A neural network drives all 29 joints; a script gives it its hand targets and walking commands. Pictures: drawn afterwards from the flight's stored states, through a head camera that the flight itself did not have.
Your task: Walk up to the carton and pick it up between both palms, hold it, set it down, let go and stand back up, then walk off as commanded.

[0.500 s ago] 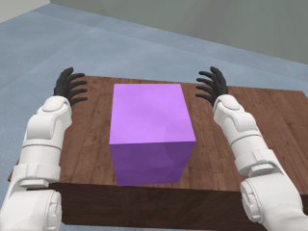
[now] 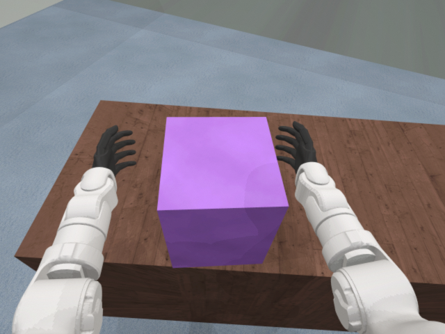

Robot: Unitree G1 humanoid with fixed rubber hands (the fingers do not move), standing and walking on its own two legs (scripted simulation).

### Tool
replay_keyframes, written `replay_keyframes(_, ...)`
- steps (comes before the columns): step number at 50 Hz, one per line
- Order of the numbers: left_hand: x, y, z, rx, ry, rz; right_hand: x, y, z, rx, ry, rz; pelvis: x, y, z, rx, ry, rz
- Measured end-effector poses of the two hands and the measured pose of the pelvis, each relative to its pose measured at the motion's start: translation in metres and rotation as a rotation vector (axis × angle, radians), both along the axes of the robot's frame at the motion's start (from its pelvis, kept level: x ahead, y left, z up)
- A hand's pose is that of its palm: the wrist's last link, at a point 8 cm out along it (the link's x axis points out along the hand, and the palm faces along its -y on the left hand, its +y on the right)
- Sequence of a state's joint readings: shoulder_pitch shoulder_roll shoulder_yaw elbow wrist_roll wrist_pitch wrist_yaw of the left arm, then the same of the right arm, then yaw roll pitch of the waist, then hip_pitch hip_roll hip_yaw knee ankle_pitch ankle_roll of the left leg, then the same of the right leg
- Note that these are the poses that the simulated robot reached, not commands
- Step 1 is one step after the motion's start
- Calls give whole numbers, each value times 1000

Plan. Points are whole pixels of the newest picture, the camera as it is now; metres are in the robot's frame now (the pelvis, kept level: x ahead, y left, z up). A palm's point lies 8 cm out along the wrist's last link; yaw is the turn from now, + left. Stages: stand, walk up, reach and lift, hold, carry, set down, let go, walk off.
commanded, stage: reach and lift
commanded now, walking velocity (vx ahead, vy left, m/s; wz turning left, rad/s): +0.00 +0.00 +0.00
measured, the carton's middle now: (217, 195) +0.40 +0.04 -0.01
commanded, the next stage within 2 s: none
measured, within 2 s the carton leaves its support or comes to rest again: neither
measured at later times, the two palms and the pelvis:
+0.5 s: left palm (114, 187) +0.38 +0.24 +0.03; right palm (297, 179) +0.42 -0.12 +0.05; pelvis -0.02 +0.01 -0.03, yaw -1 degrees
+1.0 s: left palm (141, 186) +0.38 +0.19 +0.03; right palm (289, 182) +0.41 -0.10 +0.04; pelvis -0.02 +0.01 -0.02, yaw -1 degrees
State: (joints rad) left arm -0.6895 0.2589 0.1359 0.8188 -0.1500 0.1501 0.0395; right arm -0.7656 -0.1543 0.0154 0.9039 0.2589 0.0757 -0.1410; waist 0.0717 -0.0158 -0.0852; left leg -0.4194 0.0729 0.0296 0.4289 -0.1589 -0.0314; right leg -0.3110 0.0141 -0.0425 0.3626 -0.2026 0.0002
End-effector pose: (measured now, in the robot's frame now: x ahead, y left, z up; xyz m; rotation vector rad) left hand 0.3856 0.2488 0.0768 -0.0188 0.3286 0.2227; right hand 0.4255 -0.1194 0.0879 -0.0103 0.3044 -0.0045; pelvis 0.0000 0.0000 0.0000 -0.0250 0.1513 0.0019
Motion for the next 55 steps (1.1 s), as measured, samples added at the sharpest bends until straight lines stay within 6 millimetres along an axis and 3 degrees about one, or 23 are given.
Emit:
replay_keyframes(8, -2, -9, -35, -24, -16, 3, -4, 5, -26, -32, -16, 8, -2, 0, -8, -5, 83, -1)
replay_keyframes(16, -4, -12, -47, -13, -43, -4, -3, 7, -34, -42, -29, 10, -6, 4, -17, -14, 121, -2)
replay_keyframes(29, -9, -6, -52, -2, -65, 5, -8, 5, -48, -35, -14, 8, -23, 12, -30, -22, 176, -1)
replay_keyframes(34, -6, -18, -51, -14, -86, -12, -7, 17, -49, -17, -28, 18, -29, 14, -33, -25, 206, 3)
replay_keyframes(41, 0, -54, -52, -49, -99, -58, -8, 21, -45, -31, -37, 2, -30, 14, -31, -24, 204, -8)
replay_keyframes(55, -4, -56, -47, -22, -106, -33, -21, 21, -42, -66, -90, -21, -13, 11, -15, -8, 105, -8)
